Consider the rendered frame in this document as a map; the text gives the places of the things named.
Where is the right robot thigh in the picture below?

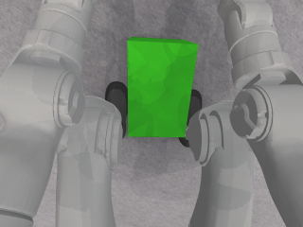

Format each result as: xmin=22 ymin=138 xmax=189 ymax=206
xmin=188 ymin=110 xmax=256 ymax=227

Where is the robot right upper arm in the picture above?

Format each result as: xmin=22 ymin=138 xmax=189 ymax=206
xmin=229 ymin=84 xmax=303 ymax=227

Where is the right robot forearm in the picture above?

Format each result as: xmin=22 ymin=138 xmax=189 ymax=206
xmin=217 ymin=0 xmax=303 ymax=90

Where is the left robot forearm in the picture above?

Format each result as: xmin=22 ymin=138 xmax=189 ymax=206
xmin=0 ymin=0 xmax=97 ymax=80

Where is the carton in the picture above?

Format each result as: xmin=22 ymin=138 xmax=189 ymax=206
xmin=127 ymin=37 xmax=199 ymax=138

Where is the robot left upper arm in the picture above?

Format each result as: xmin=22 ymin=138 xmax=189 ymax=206
xmin=0 ymin=62 xmax=86 ymax=227

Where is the robot left foot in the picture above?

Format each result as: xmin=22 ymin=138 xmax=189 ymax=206
xmin=105 ymin=81 xmax=128 ymax=139

